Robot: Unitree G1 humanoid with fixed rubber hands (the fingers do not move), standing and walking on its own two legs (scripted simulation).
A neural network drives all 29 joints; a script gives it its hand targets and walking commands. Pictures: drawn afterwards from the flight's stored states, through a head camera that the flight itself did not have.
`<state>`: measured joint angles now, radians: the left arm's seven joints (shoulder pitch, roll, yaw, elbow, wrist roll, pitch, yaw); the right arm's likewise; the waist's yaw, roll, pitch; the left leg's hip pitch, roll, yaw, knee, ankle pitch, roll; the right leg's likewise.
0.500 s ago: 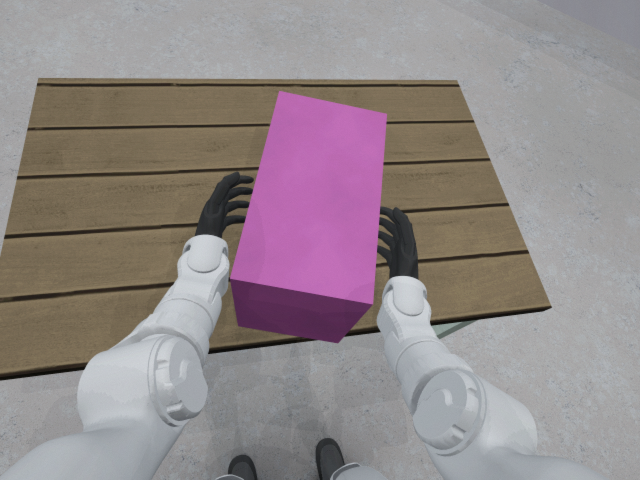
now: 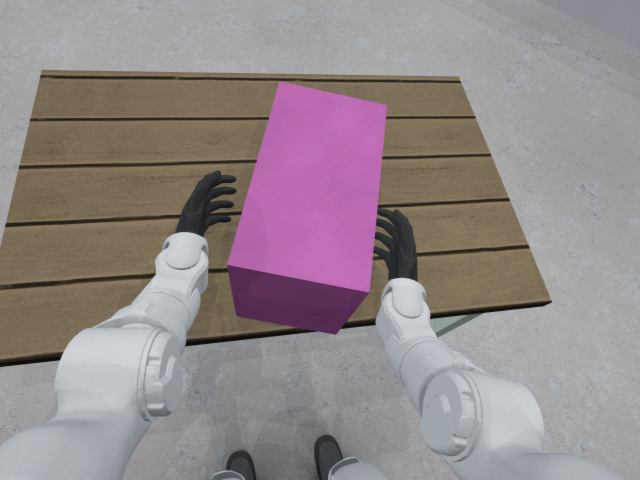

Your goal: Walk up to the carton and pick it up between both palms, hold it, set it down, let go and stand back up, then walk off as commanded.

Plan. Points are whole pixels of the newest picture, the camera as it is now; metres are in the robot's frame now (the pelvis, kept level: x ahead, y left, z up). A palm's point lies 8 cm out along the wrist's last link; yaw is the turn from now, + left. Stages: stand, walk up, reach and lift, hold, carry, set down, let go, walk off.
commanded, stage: set down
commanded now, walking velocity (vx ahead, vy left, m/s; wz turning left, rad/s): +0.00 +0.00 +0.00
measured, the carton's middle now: (309, 214) +0.48 -0.05 -0.06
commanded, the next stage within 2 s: none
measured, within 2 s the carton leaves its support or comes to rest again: neither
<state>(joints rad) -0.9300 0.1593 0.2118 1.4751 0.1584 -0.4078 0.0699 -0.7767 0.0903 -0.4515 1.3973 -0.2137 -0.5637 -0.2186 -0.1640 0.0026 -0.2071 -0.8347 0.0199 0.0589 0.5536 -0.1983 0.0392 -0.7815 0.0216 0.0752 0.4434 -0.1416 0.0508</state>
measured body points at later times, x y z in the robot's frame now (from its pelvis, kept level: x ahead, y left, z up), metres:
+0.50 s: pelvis -0.01 +0.00 +0.00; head +0.12 +0.02 +0.43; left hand +0.39 +0.14 -0.07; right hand +0.32 -0.17 -0.07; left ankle +0.01 +0.09 -0.72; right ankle +0.02 -0.15 -0.72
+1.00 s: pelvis -0.03 +0.00 +0.00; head +0.08 +0.02 +0.44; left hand +0.34 +0.16 -0.07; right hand +0.27 -0.16 -0.07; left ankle +0.01 +0.09 -0.72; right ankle +0.02 -0.15 -0.72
